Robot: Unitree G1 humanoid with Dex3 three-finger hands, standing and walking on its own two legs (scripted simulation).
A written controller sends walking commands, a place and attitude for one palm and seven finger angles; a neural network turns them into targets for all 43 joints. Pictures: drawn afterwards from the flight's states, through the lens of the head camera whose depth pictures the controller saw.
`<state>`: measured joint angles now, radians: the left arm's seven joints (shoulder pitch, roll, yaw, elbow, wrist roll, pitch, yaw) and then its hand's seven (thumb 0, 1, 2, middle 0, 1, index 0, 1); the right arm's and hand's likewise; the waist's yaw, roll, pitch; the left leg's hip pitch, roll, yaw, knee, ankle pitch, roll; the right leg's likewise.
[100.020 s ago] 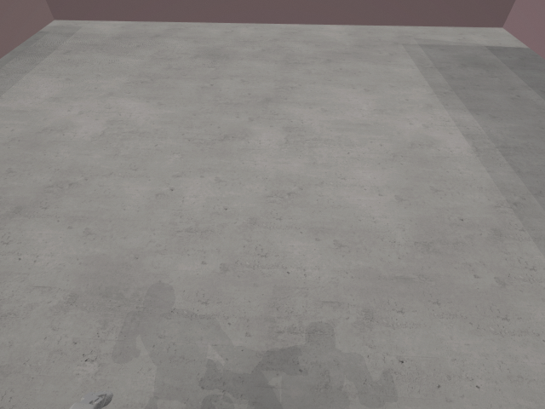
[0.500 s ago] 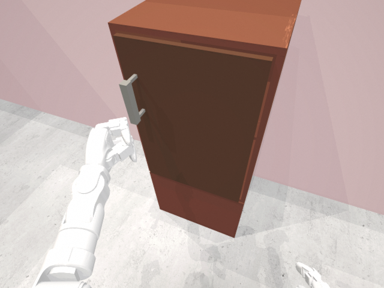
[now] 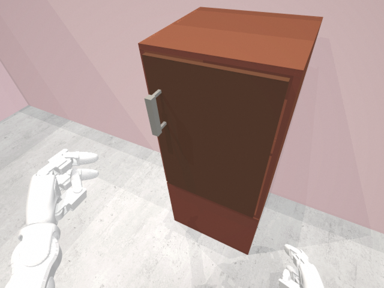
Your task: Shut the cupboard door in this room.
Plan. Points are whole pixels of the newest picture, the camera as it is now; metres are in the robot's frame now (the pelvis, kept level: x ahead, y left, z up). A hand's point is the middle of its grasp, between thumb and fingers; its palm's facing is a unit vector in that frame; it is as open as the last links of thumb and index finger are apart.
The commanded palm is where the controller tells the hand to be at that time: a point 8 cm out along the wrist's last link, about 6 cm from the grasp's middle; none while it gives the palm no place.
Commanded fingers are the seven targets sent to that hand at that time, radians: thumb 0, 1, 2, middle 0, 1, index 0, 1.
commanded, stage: draw the hand back to the body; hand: left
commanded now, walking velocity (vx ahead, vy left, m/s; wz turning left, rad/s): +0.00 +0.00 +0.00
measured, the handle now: (157, 112) +0.60 +0.18 +0.05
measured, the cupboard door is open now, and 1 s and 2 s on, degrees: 0 0 0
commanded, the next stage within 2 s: step back with the hand held close in 0.58 s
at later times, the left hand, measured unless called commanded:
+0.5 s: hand (49, 210) +0.19 +0.26 +0.15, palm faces +0.48 -0.79 -0.37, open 7.3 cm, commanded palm +0.14 +0.29 +0.17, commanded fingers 0.00 0.90 0.90 -0.20 -0.30 -0.20 -0.30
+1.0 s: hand (31, 222) +0.17 +0.28 +0.15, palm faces +0.42 -0.78 -0.47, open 7.4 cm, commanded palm +0.12 +0.31 +0.17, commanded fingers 0.00 0.90 0.90 -0.20 -0.30 -0.20 -0.30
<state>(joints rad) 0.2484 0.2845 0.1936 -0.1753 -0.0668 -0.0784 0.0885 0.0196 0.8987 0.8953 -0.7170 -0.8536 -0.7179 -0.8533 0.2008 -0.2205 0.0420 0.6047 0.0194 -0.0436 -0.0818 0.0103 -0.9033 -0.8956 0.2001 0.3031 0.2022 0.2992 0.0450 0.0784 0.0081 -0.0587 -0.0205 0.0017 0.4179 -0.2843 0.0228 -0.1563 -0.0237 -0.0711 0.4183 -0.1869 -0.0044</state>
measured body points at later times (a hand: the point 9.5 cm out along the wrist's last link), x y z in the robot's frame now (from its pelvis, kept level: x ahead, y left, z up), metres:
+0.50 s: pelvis +0.00 -0.01 +0.00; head -0.02 -0.04 +0.45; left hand +0.16 +0.30 +0.17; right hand +0.19 -0.23 -0.09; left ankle -0.03 +0.10 -0.74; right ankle +0.03 -0.12 -0.74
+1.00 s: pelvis -0.02 +0.01 -0.01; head -0.02 +0.00 +0.44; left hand +0.14 +0.32 +0.17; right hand +0.14 -0.24 -0.09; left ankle -0.03 +0.10 -0.74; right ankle +0.03 -0.12 -0.74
